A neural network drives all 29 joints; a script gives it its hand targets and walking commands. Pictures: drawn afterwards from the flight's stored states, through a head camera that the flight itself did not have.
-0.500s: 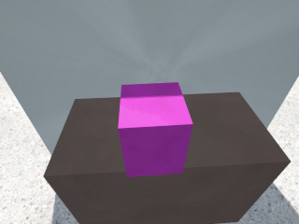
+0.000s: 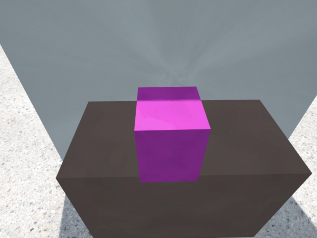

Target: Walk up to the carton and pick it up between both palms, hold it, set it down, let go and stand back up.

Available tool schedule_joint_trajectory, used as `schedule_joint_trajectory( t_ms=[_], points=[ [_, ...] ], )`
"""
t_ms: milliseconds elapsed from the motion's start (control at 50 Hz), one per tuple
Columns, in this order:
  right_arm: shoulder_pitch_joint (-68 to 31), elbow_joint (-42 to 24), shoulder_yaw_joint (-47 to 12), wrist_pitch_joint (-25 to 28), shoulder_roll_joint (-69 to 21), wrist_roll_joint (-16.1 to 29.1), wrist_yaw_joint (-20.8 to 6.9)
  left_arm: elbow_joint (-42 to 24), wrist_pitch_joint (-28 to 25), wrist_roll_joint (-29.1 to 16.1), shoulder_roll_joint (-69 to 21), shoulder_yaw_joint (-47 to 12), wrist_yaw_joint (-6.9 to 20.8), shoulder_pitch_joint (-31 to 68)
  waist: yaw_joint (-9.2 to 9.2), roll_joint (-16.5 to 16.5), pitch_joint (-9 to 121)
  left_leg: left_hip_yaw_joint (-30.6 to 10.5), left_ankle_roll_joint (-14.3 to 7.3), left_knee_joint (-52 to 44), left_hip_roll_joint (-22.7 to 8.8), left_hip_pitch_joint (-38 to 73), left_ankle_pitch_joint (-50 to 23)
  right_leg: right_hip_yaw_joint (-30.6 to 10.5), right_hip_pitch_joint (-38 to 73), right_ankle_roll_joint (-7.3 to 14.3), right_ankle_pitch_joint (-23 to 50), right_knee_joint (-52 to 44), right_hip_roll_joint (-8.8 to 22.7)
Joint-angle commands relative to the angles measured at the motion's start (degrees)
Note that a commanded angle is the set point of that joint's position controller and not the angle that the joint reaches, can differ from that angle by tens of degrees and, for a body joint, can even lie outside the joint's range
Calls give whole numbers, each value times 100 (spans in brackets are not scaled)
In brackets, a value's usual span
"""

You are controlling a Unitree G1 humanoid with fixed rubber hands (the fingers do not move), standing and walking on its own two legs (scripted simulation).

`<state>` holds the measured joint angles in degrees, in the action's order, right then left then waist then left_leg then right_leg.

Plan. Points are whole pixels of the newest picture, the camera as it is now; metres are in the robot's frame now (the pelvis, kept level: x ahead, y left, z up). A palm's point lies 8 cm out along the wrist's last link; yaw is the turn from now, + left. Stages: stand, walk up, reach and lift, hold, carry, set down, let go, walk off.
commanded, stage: stand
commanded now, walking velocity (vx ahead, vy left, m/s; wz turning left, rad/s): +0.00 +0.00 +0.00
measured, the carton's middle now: (168, 134) +0.48 +0.00 +0.00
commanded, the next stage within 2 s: none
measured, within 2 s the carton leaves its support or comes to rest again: neither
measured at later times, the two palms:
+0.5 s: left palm out of the picture -0.09 +0.18 -0.16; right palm out of the picture -0.07 -0.19 -0.15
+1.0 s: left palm out of the picture -0.08 +0.16 -0.16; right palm out of the picture -0.06 -0.20 -0.15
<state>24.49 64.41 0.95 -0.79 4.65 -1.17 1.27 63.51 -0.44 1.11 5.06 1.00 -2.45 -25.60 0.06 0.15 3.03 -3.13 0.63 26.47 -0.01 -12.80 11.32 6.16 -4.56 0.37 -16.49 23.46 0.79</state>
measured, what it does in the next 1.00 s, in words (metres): stands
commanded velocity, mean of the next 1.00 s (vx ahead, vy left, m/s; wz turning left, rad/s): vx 0.00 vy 0.00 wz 0.00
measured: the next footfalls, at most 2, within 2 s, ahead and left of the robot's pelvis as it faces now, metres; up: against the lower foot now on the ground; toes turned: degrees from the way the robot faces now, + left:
none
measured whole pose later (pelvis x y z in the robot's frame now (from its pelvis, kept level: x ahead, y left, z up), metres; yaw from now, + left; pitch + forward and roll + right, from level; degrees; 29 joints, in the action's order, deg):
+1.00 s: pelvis -0.02 -0.02 +0.00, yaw +2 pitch -2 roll -1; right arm 20.3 67.6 -0.6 -0.8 2.9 -1.0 2.1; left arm 67.0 -0.2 0.8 4.4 0.7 -2.5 -21.8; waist 0.3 0.3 0.0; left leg -6.0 2.7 27.1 -0.9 -15.8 9.6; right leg 8.2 -7.5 2.4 -16.6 25.8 -0.6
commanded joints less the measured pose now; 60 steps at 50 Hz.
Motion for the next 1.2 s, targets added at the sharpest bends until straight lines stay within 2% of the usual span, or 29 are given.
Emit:
schedule_joint_trajectory(
  t_ms=[0, 240, 660, 940, 1180],
  points=[
    [471, -21, 64, 63, 509, 9, 54, 0, -62, -3, 483, 66, -49, -510, 0, -157, -1399, -389, -120, -729, -315, -617, 10, -557, -764, 154, -9, -703, 434],
    [409, 163, 0, 42, 338, 11, 83, 258, -25, -7, 301, 29, -61, -510, 11, -112, -1403, -435, -87, -714, -276, -708, 162, -545, -889, 162, -254, -669, 426],
    [251, 248, -80, 24, 259, 12, 96, 332, 7, -19, 337, 28, -44, -399, 14, -128, -1324, -422, -17, -545, -239, -617, 76, -647, -1087, 243, -629, -783, 484],
    [141, 277, -104, 39, 241, 21, 114, 332, -8, -27, 336, 32, -32, -319, 34, -153, -1285, -418, 17, -463, -260, -554, -185, -634, -970, 290, -468, -796, 504],
    [23, 329, -113, 50, 224, 36, 138, 343, -46, -29, 316, 24, -29, -259, 51, -156, -1221, -405, 33, -391, -306, -451, -537, -584, -736, 316, -54, -764, 519]
  ],
)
